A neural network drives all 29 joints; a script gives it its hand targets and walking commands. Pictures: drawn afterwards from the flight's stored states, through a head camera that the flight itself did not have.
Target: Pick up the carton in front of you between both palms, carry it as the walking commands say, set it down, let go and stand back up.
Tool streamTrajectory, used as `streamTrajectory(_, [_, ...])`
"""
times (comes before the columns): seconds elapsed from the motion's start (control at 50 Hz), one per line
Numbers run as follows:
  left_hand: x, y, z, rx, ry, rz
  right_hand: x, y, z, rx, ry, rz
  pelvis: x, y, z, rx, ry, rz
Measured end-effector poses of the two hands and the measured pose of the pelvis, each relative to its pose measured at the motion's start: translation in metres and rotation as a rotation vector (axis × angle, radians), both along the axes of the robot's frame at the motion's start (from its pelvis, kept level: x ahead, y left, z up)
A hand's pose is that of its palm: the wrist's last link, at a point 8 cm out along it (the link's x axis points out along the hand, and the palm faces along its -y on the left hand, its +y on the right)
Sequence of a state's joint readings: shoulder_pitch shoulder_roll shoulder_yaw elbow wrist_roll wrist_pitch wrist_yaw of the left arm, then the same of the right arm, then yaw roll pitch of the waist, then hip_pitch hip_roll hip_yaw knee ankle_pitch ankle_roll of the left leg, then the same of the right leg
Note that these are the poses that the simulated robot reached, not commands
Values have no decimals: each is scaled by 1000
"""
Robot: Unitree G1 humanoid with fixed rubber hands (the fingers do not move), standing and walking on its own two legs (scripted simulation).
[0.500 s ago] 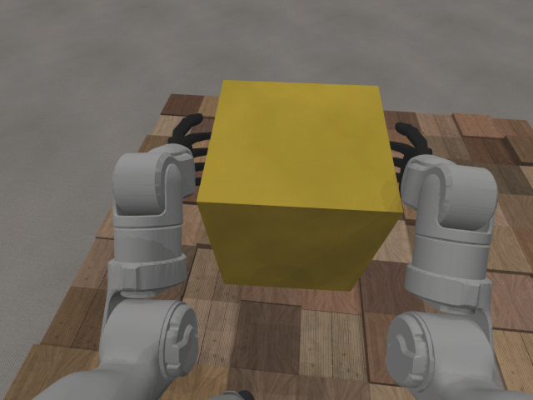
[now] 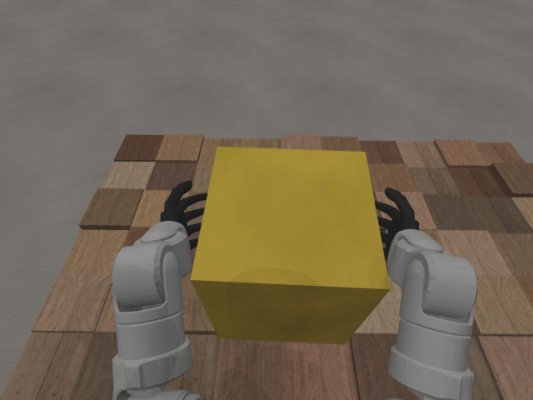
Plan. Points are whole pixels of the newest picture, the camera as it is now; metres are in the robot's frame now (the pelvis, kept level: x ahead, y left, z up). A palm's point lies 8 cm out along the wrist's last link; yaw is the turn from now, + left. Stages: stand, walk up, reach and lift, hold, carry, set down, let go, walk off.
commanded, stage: carry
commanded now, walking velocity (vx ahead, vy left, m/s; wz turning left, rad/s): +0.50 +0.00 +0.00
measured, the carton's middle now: (285, 253) +0.33 -0.01 +0.05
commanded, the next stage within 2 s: none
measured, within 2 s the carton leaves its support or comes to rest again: neither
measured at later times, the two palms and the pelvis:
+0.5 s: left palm (203, 134) +0.57 +0.15 +0.10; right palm (358, 138) +0.56 -0.15 +0.09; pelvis +0.31 +0.01 +0.00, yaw -1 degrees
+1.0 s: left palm (253, 39) +0.91 +0.07 +0.14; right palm (369, 45) +0.91 -0.23 +0.13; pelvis +0.57 -0.07 -0.01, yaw -1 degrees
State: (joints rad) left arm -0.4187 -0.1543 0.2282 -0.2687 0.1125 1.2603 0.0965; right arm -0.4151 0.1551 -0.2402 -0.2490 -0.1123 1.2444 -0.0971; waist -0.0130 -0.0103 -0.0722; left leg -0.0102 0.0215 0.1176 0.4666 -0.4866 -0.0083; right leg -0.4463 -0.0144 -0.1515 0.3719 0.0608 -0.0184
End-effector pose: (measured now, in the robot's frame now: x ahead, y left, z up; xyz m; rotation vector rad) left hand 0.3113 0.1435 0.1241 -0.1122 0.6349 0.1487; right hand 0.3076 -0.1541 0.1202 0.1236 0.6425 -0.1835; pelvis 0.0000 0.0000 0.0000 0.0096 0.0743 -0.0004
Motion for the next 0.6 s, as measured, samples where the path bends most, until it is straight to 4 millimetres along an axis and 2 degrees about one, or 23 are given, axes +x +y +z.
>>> streamTrajectory(0.04, [17, -5, -11, 11, 11, 18, 22, -5, -14, 7, 11, 23, 28, -7, -5, -13, -2, 12])
streamTrajectory(0.12, [38, -7, -30, 50, 115, 21, 50, -7, -36, 6, 114, 56, 71, -17, 3, 9, 3, 26])
streamTrajectory(0.24, [84, -7, -30, 72, 148, 24, 102, -7, -38, -30, 145, 106, 137, -22, 15, 36, 4, 17])
streamTrajectory(0.36, [156, -6, -23, 77, 90, -9, 166, -6, -29, -45, 90, 84, 215, -13, 13, 41, -9, 3])
streamTrajectory(0.48, [244, 6, -27, 53, 34, -34, 245, 6, -26, -70, 36, 53, 300, 5, -3, 65, -29, -18])
streamTrajectory(0.6, [310, 2, -22, 54, 112, -82, 295, 2, -24, -60, 118, 7, 356, 13, 19, 39, -22, -42])
